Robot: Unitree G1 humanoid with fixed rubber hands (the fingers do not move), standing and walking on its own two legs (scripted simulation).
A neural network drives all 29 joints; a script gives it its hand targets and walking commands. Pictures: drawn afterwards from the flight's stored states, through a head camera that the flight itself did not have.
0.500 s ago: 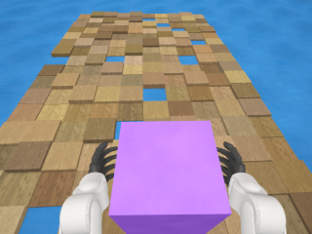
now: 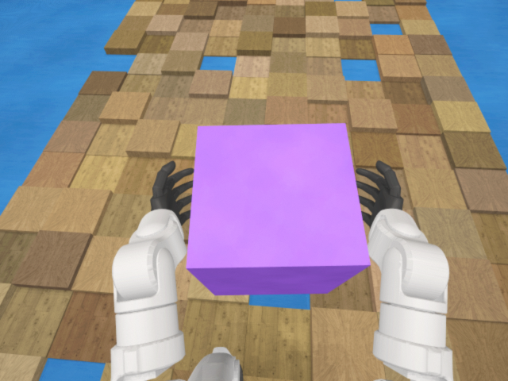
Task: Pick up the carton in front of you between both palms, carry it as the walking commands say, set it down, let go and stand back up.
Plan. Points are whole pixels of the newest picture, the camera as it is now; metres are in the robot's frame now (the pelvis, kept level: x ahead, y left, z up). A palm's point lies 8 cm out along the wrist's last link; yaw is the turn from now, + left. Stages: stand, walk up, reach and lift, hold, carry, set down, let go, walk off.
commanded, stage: carry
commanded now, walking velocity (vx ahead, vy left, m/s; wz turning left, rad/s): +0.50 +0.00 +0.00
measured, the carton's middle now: (271, 221) +0.37 +0.02 +0.01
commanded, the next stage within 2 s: none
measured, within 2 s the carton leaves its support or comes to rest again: neither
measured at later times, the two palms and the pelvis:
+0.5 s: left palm (216, 63) +0.64 +0.13 +0.12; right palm (379, 68) +0.63 -0.17 +0.12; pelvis +0.38 -0.01 -0.03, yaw -2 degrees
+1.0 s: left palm (234, 2) +1.03 +0.14 +0.05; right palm (346, 4) +1.01 -0.17 +0.05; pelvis +0.70 +0.01 -0.04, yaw -2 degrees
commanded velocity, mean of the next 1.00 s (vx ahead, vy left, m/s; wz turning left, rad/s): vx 0.50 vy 0.00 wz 0.00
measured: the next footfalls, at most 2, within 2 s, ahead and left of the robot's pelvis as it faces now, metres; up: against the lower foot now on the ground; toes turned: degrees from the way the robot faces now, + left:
left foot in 0.10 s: +0.22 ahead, +0.10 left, +0.00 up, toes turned +5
right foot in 0.50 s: +0.51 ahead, -0.09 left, -0.02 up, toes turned -12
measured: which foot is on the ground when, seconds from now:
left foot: up 0.00-0.08, down 0.10-0.48, up 0.50-0.92, down 0.94-1.00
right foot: down 0.00-0.10, up 0.12-0.48, down 0.50-0.98, up 1.00-1.00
